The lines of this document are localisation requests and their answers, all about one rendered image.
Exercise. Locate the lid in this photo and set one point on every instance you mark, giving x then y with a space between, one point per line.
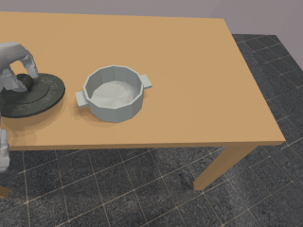
46 92

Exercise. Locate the robot left upper arm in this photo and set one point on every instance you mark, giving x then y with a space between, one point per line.
4 151

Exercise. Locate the pot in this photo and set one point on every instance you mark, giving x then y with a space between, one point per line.
114 93

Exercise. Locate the table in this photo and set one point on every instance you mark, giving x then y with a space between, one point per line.
202 92

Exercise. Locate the robot left hand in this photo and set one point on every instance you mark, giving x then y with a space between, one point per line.
16 52

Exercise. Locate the knob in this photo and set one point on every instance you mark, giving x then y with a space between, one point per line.
26 79

